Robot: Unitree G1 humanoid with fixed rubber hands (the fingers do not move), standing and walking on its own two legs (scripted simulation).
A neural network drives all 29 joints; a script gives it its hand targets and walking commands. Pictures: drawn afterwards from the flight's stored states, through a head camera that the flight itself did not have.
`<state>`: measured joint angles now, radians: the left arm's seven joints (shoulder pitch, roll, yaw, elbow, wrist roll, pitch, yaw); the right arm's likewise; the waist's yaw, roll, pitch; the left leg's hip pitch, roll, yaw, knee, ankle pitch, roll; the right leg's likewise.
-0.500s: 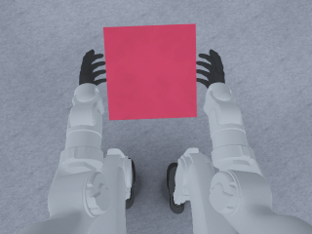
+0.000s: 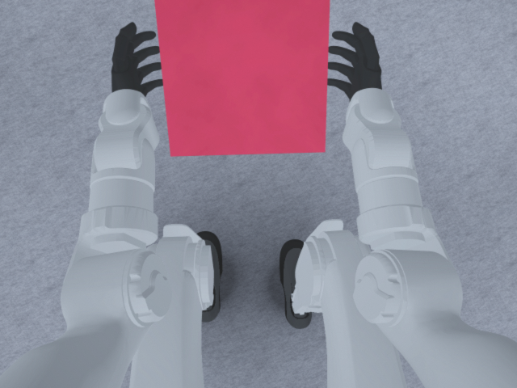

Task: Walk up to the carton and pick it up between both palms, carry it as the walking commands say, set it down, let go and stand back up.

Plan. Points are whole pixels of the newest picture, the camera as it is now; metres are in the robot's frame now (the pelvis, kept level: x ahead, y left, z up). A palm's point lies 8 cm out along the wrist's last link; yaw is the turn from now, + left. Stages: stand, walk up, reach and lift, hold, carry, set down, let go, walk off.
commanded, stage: set down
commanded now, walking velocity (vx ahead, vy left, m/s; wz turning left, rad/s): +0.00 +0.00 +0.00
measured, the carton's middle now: (246, 77) +0.54 +0.04 -0.23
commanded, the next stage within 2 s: none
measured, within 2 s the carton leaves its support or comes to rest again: rests again in 1.54 s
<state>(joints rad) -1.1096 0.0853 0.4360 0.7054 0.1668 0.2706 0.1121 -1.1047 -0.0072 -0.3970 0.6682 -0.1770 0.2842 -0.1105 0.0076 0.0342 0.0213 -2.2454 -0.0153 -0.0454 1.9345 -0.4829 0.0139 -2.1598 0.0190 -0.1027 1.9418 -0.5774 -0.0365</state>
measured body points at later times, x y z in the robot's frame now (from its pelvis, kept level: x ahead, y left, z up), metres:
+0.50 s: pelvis +0.00 +0.00 -0.04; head +0.37 +0.02 +0.22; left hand +0.53 +0.21 -0.22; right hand +0.54 -0.11 -0.22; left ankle +0.11 +0.12 -0.40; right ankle +0.10 -0.10 -0.40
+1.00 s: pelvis +0.00 +0.00 -0.06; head +0.37 +0.02 +0.20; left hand +0.54 +0.20 -0.24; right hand +0.54 -0.12 -0.24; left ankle +0.11 +0.12 -0.40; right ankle +0.10 -0.10 -0.40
